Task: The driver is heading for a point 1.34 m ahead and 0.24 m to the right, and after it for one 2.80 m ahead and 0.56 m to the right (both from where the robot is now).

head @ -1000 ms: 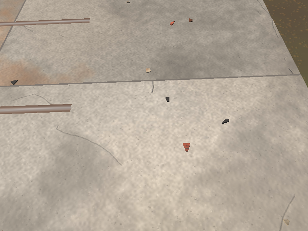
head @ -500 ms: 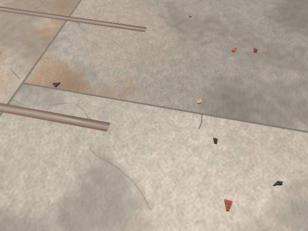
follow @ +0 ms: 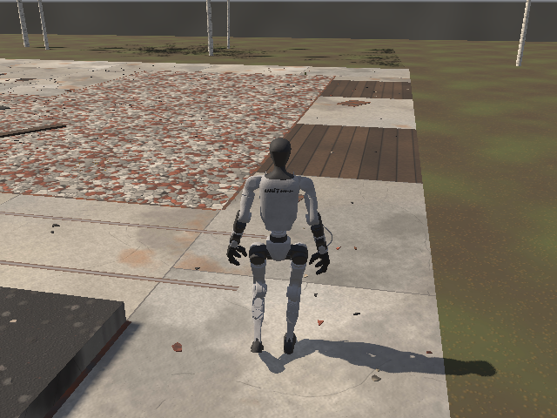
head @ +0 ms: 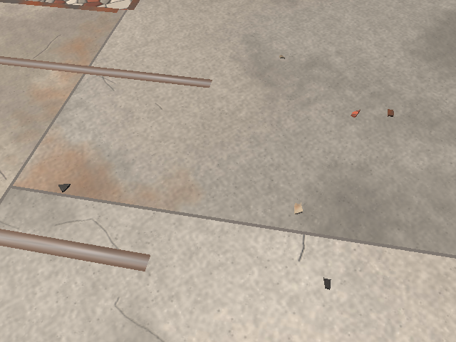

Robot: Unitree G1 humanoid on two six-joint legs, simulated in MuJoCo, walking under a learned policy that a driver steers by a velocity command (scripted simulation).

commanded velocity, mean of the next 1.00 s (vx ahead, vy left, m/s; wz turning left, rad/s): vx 0.50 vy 0.00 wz -0.14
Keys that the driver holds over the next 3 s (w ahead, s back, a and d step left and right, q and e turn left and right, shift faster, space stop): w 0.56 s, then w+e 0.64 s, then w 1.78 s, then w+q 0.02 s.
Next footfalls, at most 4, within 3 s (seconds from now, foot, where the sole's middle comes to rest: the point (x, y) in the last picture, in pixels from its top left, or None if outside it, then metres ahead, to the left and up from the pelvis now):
0.40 left None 0.39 0.12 -0.77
0.96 right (264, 281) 0.67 -0.07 -0.77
1.50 left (242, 191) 1.02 -0.02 -0.77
2.02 right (317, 154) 1.18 -0.31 -0.77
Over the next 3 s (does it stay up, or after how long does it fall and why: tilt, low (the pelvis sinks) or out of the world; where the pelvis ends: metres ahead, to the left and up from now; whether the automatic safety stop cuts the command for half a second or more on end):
stays up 1.56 -0.36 0.01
